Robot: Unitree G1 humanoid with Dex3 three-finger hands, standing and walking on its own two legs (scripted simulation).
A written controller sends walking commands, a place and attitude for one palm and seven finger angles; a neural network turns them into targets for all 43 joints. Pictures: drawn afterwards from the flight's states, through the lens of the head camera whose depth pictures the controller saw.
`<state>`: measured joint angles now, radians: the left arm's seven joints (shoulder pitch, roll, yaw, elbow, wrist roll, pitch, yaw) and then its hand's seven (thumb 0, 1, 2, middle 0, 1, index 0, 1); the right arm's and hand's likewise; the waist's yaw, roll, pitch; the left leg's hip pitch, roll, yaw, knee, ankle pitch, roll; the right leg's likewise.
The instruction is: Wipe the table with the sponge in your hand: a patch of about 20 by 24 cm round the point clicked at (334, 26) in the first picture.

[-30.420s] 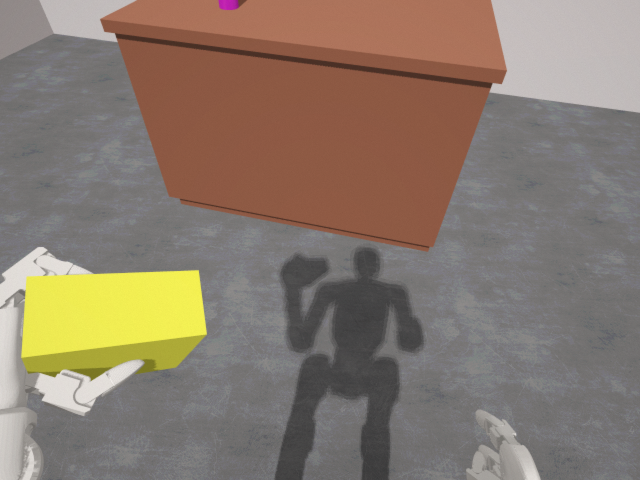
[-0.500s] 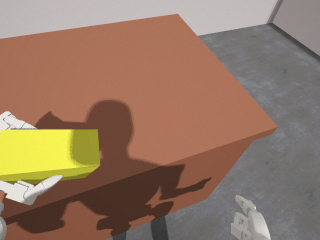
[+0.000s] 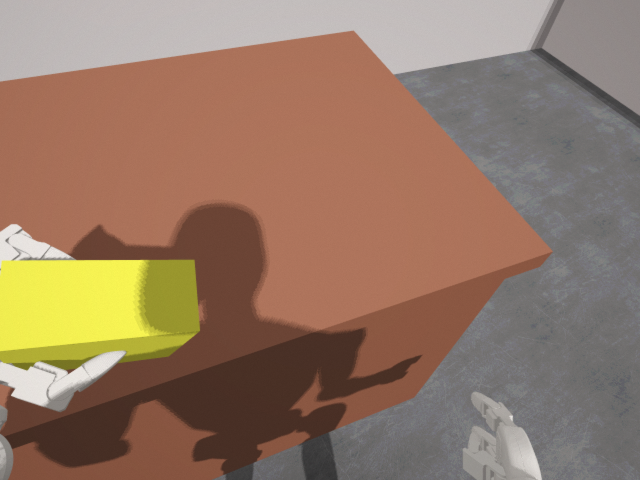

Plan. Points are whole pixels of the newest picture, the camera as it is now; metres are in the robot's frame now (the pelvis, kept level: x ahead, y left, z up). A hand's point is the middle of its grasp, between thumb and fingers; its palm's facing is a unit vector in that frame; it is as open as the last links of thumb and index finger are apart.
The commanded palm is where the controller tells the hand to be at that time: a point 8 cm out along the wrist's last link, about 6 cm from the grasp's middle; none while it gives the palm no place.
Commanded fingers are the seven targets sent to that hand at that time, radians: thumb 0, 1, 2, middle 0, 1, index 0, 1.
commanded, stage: shuffle to correct the standing spot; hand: left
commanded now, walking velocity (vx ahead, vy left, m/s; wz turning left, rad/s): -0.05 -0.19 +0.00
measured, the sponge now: (131, 317) +0.24 +0.19 +0.14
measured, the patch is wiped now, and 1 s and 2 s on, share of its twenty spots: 0.00 0.00 0.00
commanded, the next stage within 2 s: come to a stop and stand still in 1.48 s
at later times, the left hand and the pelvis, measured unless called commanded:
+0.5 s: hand (58, 324) +0.22 +0.24 +0.17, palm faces +0.35 -0.85 -0.40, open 10.1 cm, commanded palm +0.16 +0.28 +0.18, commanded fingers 0.00 0.10 1.30 -1.20 -1.60 -1.20 -1.60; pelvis +0.00 +0.00 +0.00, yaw +0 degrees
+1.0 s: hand (59, 323) +0.22 +0.24 +0.17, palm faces +0.34 -0.85 -0.40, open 10.1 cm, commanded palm +0.16 +0.28 +0.18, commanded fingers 0.00 0.10 1.30 -1.20 -1.60 -1.20 -1.60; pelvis +0.00 +0.00 +0.00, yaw +0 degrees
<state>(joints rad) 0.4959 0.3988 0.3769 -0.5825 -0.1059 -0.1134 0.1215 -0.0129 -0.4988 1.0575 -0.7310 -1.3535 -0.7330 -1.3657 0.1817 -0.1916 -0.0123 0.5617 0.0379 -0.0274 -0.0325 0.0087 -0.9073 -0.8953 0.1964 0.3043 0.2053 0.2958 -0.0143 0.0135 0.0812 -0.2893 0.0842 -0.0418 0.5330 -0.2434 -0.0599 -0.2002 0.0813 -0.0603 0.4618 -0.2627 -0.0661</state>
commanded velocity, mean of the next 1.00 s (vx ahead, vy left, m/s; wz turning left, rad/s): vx -0.03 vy -0.20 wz -0.02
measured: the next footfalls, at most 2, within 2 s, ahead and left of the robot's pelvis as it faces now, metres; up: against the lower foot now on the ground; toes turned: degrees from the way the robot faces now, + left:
none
